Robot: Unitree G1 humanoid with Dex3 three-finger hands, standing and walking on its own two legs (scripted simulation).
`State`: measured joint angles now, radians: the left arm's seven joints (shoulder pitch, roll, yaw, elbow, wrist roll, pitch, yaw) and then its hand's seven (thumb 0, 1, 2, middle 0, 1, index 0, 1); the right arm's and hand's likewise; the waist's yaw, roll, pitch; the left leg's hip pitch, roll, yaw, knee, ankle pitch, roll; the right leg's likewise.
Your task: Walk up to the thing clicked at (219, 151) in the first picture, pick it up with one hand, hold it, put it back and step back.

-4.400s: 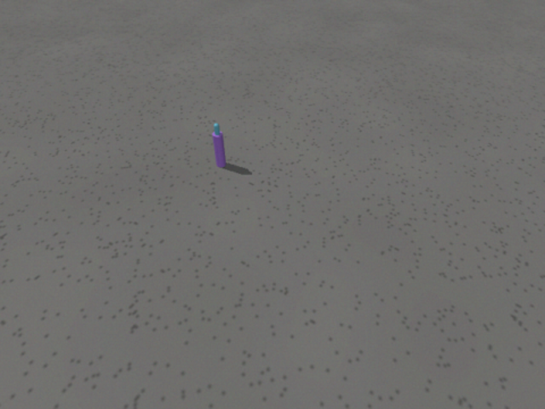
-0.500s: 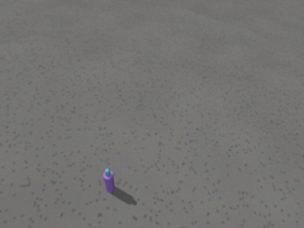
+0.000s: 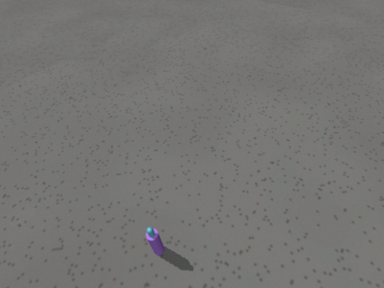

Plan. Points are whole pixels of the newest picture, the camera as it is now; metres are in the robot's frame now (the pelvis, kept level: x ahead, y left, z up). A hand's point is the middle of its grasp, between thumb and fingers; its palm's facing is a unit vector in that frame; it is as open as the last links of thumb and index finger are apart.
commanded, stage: walk up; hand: left
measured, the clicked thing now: (154, 240) +0.44 +0.23 -0.63
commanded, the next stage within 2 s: stand in 1.64 s
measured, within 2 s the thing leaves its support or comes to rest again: neither
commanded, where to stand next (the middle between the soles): +0.09 +0.03 m, yaw +0 degrees
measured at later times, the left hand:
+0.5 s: hand out of the picture +0.08 +0.28 -0.15, palm faces +0.00 -0.95 -0.33, open 7.4 cm
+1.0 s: hand out of the picture +0.14 +0.26 -0.14, palm faces -0.04 -0.94 -0.33, open 7.4 cm
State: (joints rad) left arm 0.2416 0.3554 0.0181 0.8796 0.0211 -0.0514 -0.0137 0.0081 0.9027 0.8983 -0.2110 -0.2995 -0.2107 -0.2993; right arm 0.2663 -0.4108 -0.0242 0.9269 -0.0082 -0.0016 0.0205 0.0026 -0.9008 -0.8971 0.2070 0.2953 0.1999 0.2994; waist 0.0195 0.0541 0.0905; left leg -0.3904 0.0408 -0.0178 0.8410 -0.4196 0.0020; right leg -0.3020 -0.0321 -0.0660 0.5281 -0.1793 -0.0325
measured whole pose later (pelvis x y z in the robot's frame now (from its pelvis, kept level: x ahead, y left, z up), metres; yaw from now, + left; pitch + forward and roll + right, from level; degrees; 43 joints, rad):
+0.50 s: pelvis +0.03 +0.03 +0.01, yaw +0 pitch -3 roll -1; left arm 0.16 0.36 0.00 1.12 0.00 -0.01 -0.02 0.01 0.91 0.90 -0.21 -0.30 -0.21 -0.30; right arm 0.11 -0.35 0.01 1.06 0.00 -0.02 0.01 0.00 -0.90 -0.90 0.21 0.30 0.20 0.30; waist 0.02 0.00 0.05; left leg -0.20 0.03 0.03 0.47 -0.22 0.00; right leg -0.18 -0.03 -0.03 0.44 -0.21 0.02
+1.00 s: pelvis +0.05 +0.01 +0.01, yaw -1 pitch -3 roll +0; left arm 0.08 0.33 0.01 1.16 0.01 -0.02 -0.01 0.01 0.91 0.90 -0.21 -0.30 -0.21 -0.30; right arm 0.10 -0.36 0.00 1.16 -0.01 -0.01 0.00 0.00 -0.90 -0.90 0.21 0.30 0.20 0.30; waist -0.01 0.00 0.04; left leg -0.12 0.04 0.05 0.35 -0.18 -0.02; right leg -0.13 -0.01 -0.01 0.35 -0.18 0.01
